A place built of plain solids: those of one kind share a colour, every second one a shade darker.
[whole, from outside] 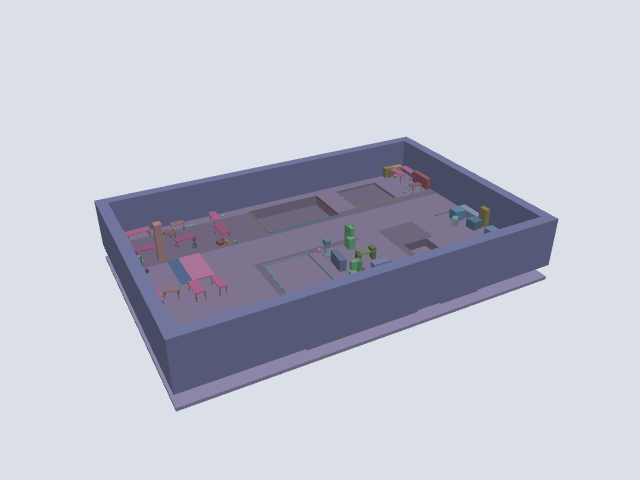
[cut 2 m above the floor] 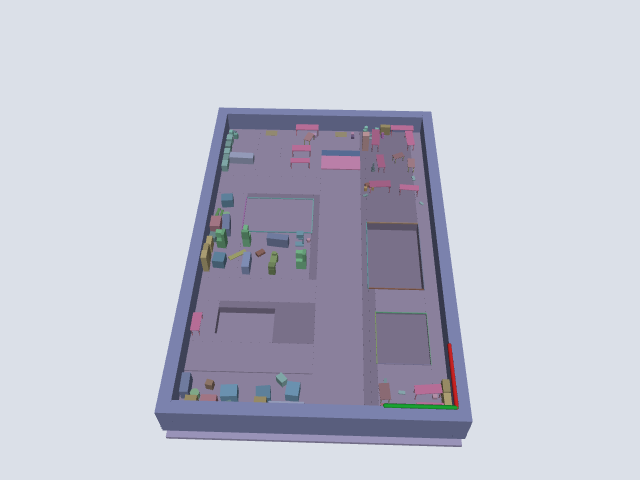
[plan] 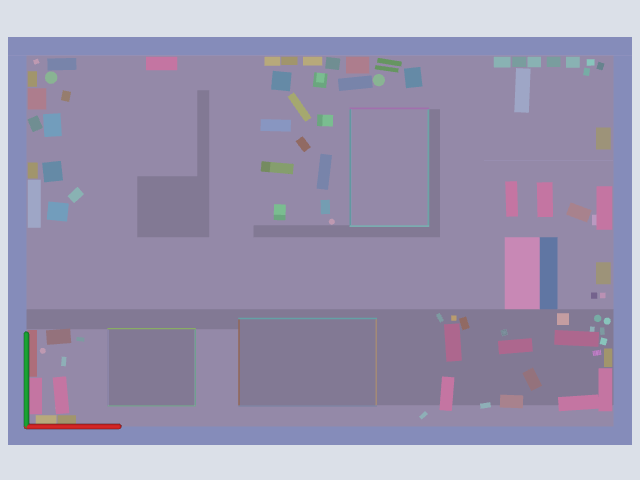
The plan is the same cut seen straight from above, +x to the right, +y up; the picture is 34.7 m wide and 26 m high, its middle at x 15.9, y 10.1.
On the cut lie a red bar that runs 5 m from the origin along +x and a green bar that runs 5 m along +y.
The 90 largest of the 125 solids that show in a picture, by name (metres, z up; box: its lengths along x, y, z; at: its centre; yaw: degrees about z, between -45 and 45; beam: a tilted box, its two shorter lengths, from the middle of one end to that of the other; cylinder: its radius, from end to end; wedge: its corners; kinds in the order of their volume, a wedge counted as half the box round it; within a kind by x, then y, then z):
{
 "floor_1": {"box": [3.4, 9.85, 0.9], "at": [1.7, 15.18, -0.55]},
 "floor_2": {"box": [4.45, 4.12, 2.1], "at": [2.23, 3.21, -1.05]},
 "floor_3": {"box": [2.6, 9.85, 1.0], "at": [4.7, 15.18, -0.5]},
 "floor_4": {"box": [11.55, 0.54, 2.1], "at": [5.78, 5.54, -1.05]},
 "floor_5": {"box": [0.75, 4.66, 2.1], "at": [6.38, 15.88, -1.05]},
 "floor_6": {"box": [4.66, 4.12, 1.9], "at": [6.78, 3.21, -1.15]},
 "floor_7": {"box": [3.9, 3.3, 2.1], "at": [7.95, 11.9, -1.05]},
 "floor_8": {"box": [3.9, 1.89, 2.1], "at": [7.95, 19.16, -1.05]},
 "floor_9": {"box": [2.5, 4.66, 1.31], "at": [8.0, 15.88, -1.44]},
 "floor_10": {"box": [0.65, 4.66, 2.1], "at": [9.57, 15.88, -1.05]},
 "floor_11": {"box": [2.44, 4.12, 2.1], "at": [10.33, 3.21, -1.05]},
 "floor_12": {"box": [2.4, 9.85, 1.0], "at": [11.1, 15.18, -0.5]},
 "floor_13": {"box": [5.3, 6.28, 2.1], "at": [14.95, 14.04, -1.05]},
 "floor_14": {"box": [7.36, 4.66, 1.18], "at": [15.23, 3.48, -1.51]},
 "floor_15": {"box": [31.8, 1.15, 2.1], "at": [15.9, 0.57, -1.05]},
 "floor_16": {"box": [31.8, 0.54, 2.1], "at": [15.9, 6.08, -1.05]},
 "floor_17": {"box": [31.8, 3.9, 1.0], "at": [15.9, 8.3, -0.5]},
 "floor_18": {"box": [10.1, 0.65, 2.1], "at": [17.35, 10.57, -1.05]},
 "floor_19": {"box": [10.1, 2.92, 2.1], "at": [17.35, 18.64, -1.05]},
 "floor_20": {"box": [4.12, 6.28, 2.1], "at": [19.66, 14.04, -1.05]},
 "floor_21": {"box": [0.68, 6.28, 2.1], "at": [22.06, 14.04, -1.05]},
 "floor_22": {"box": [2.4, 9.85, 1.0], "at": [23.6, 15.18, -0.5]},
 "floor_23": {"box": [12.89, 4.66, 2.1], "at": [25.36, 3.48, -1.05]},
 "floor_24": {"box": [7.0, 4.15, 1.0], "at": [28.3, 12.32, -0.5]},
 "floor_25": {"box": [7.0, 2.4, 1.0], "at": [28.3, 15.6, -0.5]},
 "floor_26": {"box": [7.0, 3.3, 1.0], "at": [28.3, 18.45, -0.5]},
 "wall_1": {"box": [1.0, 20.1, 4.6], "at": [-0.5, 10.05, 1.3]},
 "wall_2": {"box": [33.8, 1.0, 4.6], "at": [15.9, -0.5, 1.3]},
 "wall_3": {"box": [33.8, 1.0, 4.6], "at": [15.9, 20.6, 1.3]},
 "wall_4": {"box": [1.0, 20.1, 4.6], "at": [32.3, 10.05, 1.3]},
 "floor_base_1": {"box": [33.8, 22.1, 0.3], "at": [15.9, 10.05, -2.35]},
 "tool_cabinet_1": {"box": [0.5, 0.85, 1.82], "at": [0.32, 18.82, 0.81]},
 "tool_cabinet_2": {"box": [0.54, 0.87, 1.77], "at": [0.34, 13.86, 0.79]},
 "tool_cabinet_3": {"box": [1.12, 0.54, 1.0], "at": [1.06, 0.34, 0.5]},
 "tool_cabinet_4": {"box": [1.0, 0.54, 1.05], "at": [2.18, 0.34, 0.53]},
 "tool_cabinet_5": {"box": [0.85, 0.49, 1.91], "at": [13.32, 19.79, 0.95]},
 "tool_cabinet_6": {"box": [0.88, 0.45, 1.68], "at": [14.24, 19.8, 0.84]},
 "tool_cabinet_7": {"box": [1.04, 0.48, 1.1], "at": [15.5, 19.79, 0.55]},
 "tool_cabinet_8": {"box": [0.45, 1.01, 1.04], "at": [31.5, 3.73, 0.52]},
 "table_saw_1": {"box": [1.03, 1.07, 0.86], "at": [1.41, 13.8, 0.33], "yaw": 6.1},
 "table_saw_2": {"box": [0.95, 1.24, 1.0], "at": [1.41, 16.32, 0.4], "yaw": 3.5},
 "table_saw_3": {"box": [1.11, 0.99, 0.98], "at": [1.7, 11.64, 0.39], "yaw": -5.6},
 "table_saw_4": {"box": [1.03, 1.02, 0.95], "at": [13.81, 18.71, 0.47], "yaw": -5.5},
 "table_saw_5": {"box": [0.9, 1.07, 0.94], "at": [20.95, 18.9, 0.47], "yaw": 6.2},
 "planer_1": {"box": [1.57, 0.65, 1.11], "at": [1.92, 19.62, 0.46], "yaw": 1.3},
 "planer_2": {"box": [1.64, 0.64, 1.08], "at": [13.5, 16.31, 0.54], "yaw": -1.4},
 "planer_3": {"box": [0.63, 1.9, 1.07], "at": [16.13, 13.79, 0.54], "yaw": -6.6},
 "planer_4": {"box": [1.84, 0.67, 1.03], "at": [17.82, 18.59, 0.52], "yaw": 5.8},
 "board_stack_1": {"box": [0.71, 2.61, 0.75], "at": [0.42, 12.06, 0.28]},
 "board_stack_2": {"box": [0.79, 2.39, 0.82], "at": [26.87, 18.2, 0.41], "yaw": -2.3},
 "bandsaw_1": {"box": [0.64, 0.29, 1.05], "at": [13.71, 11.32, 1.57], "yaw": -1.1},
 "bandsaw_2": {"box": [0.64, 0.86, 1.05], "at": [13.72, 11.6, 0.53], "yaw": -1.1},
 "bandsaw_3": {"box": [0.38, 0.57, 0.8], "at": [13.72, 11.75, 1.7], "yaw": -1.1},
 "bandsaw_4": {"box": [0.73, 0.27, 0.93], "at": [15.88, 18.5, 1.41], "yaw": -6.0},
 "bandsaw_5": {"box": [0.29, 0.63, 1.03], "at": [15.89, 16.58, 1.54], "yaw": -1.6},
 "bandsaw_6": {"box": [0.73, 0.79, 0.94], "at": [15.91, 18.75, 0.47], "yaw": -6.0},
 "bandsaw_7": {"box": [0.44, 0.52, 0.64], "at": [15.93, 18.89, 1.55], "yaw": -6.0},
 "bandsaw_8": {"box": [0.86, 0.63, 1.03], "at": [16.18, 16.57, 0.52], "yaw": -1.6},
 "bandsaw_9": {"box": [0.57, 0.38, 0.76], "at": [16.32, 16.57, 1.68], "yaw": -1.6},
 "forge_hearth_1": {"box": [1.01, 1.16, 0.91], "at": [0.57, 17.75, 0.35]},
 "forge_hearth_2": {"box": [1.26, 0.92, 0.93], "at": [17.94, 19.57, 0.47]},
 "offcut_bin_1": {"box": [0.74, 0.53, 0.74], "at": [2.67, 12.54, 0.27], "yaw": 42.5},
 "offcut_bin_2": {"box": [0.9, 0.58, 0.77], "at": [25.77, 19.74, 0.39]},
 "offcut_bin_3": {"box": [0.76, 0.56, 0.72], "at": [26.7, 19.75, 0.36]},
 "offcut_bin_4": {"box": [0.74, 0.58, 0.81], "at": [27.51, 19.74, 0.41]},
 "offcut_bin_5": {"box": [0.75, 0.56, 0.8], "at": [28.55, 19.75, 0.4]},
 "offcut_bin_6": {"box": [0.75, 0.6, 0.81], "at": [29.6, 19.73, 0.41]},
 "column_a0a_1": {"box": [0.65, 0.65, 3.6], "at": [29.06, 5.82, 1.8]},
 "bar_rack_1": {"box": [0.5, 2.53, 1.2], "at": [0.32, 3.96, 0.6]},
 "step_hump_1": {"box": [1.9, 3.9, 0.17], "at": [26.86, 8.3, 0.04]},
 "workbench_top_1": {"box": [0.84, 2.03, 0.05], "at": [23.1, 4.55, 0.94], "yaw": 3.8},
 "workbench_top_2": {"box": [0.64, 1.91, 0.08], "at": [26.28, 12.32, 0.78], "yaw": 1.6},
 "workbench_top_3": {"box": [0.85, 1.88, 0.08], "at": [28.09, 12.29, 0.82], "yaw": 1.1},
 "workbench_top_4": {"box": [2.4, 0.8, 0.05], "at": [29.8, 4.77, 0.97], "yaw": -2.7},
 "workbench_top_5": {"box": [0.85, 2.35, 0.08], "at": [31.3, 11.84, 0.83]},
 "workbench_top_6": {"box": [0.74, 2.34, 0.05], "at": [31.36, 1.99, 0.96]},
 "coal_bin_1": {"box": [0.6, 0.75, 0.57], "at": [0.47, 16.4, 0.18], "yaw": 22.6},
 "coal_bin_2": {"box": [0.76, 0.63, 0.58], "at": [16.59, 19.66, 0.29], "yaw": -6.6},
 "quench_tub_1": {"cylinder": 0.34, "from": [1.34, 18.9, -0.1], "to": [1.34, 18.9, 0.52]},
 "quench_tub_2": {"cylinder": 0.33, "from": [19.09, 18.76, 0.0], "to": [19.09, 18.76, 0.6]},
 "bin_1": {"box": [0.43, 0.35, 0.76], "at": [30.56, 19.72, 0.38], "yaw": 0.4},
 "bin_2": {"cylinder": 0.2, "from": [30.94, 5.85, 0.0], "to": [30.94, 5.85, 0.96]},
 "bin_3": {"box": [0.35, 0.37, 0.87], "at": [31.26, 4.6, 0.43], "yaw": -14.2},
 "ramp_hump_ramp_1": {"wedge": [[27.81, 6.35, -0.05], [27.81, 6.35, 0.12], [27.81, 10.25, -0.05], [27.81, 10.25, 0.12], [28.77, 6.35, -0.05], [28.77, 6.35, 0.0], [28.77, 10.25, -0.05], [28.77, 10.25, 0.0]]},
 "lathe_1": {"box": [0.35, 0.56, 0.71], "at": [12.88, 14.07, 0.35], "yaw": -5.0},
 "lathe_2": {"box": [1.75, 0.56, 0.12], "at": [13.58, 14.01, 0.77], "yaw": -5.0},
 "anvil_block_1": {"box": [0.46, 0.55, 0.74], "at": [2.14, 17.9, 0.27], "yaw": -12.2},
 "pillar_drill_1": {"box": [0.5, 0.62, 0.44], "at": [16.19, 11.81, 1.34], "yaw": 1.4},
 "board_pair_1": {"box": [0.42, 1.67, 0.14], "at": [14.79, 17.3, 0.02], "yaw": 34.9},
 "sack_1": {"box": [0.48, 0.75, 0.26], "at": [14.99, 15.29, 0.13], "yaw": 37.3}
}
